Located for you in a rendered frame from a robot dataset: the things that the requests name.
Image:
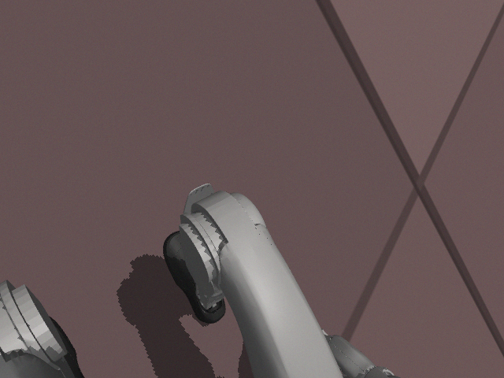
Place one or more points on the left robot foot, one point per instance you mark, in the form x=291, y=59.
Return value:
x=70, y=357

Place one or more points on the right robot hand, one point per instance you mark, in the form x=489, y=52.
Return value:
x=352, y=362

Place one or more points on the right robot foot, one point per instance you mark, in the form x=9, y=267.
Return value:
x=174, y=259

